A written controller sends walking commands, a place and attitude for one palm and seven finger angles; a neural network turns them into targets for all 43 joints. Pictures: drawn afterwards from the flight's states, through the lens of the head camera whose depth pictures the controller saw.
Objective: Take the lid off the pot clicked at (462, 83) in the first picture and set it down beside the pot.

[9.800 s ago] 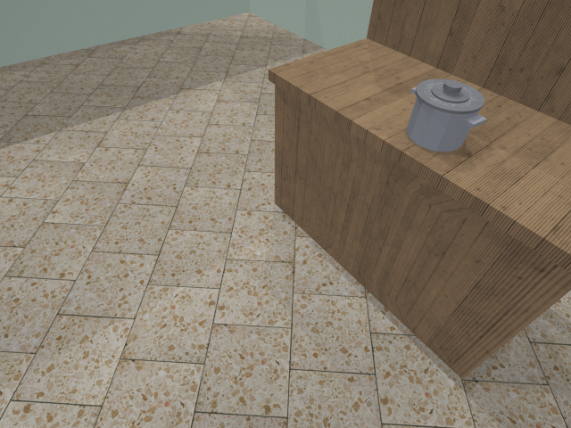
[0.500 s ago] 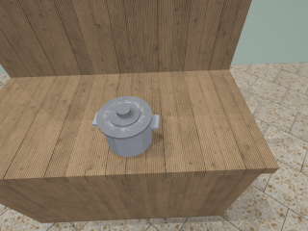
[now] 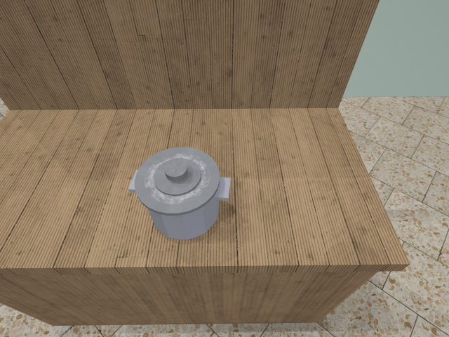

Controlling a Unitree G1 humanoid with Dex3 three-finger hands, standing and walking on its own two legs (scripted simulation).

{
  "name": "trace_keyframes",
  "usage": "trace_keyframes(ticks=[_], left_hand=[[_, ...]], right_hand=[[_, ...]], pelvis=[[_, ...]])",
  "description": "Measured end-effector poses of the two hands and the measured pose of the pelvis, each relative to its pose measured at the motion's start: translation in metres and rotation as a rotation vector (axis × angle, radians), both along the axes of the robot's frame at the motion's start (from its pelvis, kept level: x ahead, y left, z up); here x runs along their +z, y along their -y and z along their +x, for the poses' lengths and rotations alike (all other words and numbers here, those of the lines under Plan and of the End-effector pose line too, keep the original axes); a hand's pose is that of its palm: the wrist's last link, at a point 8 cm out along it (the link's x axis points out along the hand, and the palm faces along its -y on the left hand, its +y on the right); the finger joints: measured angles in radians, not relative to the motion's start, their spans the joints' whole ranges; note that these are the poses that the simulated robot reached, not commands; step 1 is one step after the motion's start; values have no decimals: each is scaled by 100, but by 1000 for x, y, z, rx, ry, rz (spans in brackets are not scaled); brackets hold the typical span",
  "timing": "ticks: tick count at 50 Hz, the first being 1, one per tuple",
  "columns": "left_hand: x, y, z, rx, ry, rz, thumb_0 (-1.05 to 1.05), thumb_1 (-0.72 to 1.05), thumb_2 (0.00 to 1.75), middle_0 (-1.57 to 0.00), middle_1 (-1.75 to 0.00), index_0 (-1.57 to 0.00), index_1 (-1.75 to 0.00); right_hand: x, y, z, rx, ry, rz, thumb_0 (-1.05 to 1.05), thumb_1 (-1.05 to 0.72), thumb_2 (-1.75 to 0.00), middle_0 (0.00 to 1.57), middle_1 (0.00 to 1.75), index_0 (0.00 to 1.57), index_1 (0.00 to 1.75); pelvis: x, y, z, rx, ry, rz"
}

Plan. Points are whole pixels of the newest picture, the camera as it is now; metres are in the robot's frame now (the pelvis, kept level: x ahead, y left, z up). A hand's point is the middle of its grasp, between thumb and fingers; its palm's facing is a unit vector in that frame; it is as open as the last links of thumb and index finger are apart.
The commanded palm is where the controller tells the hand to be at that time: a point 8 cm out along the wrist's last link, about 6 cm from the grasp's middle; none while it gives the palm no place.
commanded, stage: look again from close up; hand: left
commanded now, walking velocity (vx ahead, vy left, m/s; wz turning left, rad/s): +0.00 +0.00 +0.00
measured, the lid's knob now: (176, 170) +0.40 +0.12 +0.07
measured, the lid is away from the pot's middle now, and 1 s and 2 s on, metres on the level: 0.00 0.00 0.00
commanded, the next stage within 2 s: shuffle to correct the standing spot in 0.36 s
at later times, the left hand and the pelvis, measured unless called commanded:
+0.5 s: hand out of the picture -0.01 +0.15 -0.17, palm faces +0.02 -0.99 -0.17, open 7.3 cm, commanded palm none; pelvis +0.00 -0.01 +0.00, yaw +0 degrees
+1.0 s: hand out of the picture -0.03 +0.16 -0.18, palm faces +0.03 -0.97 -0.24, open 7.3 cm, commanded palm none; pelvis -0.06 -0.03 -0.01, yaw +1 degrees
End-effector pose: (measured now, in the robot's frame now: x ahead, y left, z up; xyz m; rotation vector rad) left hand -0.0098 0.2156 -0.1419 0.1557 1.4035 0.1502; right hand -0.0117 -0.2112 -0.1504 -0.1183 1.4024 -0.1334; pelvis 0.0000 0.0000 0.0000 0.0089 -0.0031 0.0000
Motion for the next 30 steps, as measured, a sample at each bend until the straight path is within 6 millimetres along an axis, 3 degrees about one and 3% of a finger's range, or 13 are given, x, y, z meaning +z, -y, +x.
trace_keyframes(ticks=[10,30], left_hand=[[-2,10,-5,9,-17,-20,1,92,90,-20,-30,-20,-30],[-4,16,-9,11,-27,-28,0,92,90,-20,-30,-20,-30]], right_hand=[[3,6,6,4,-4,-11,1,-91,-90,20,30,20,30],[4,1,-10,-22,-42,1,1,-91,-90,20,30,20,30]], pelvis=[[1,4,4,3,1,-2],[1,9,1,-2,-1,-1]])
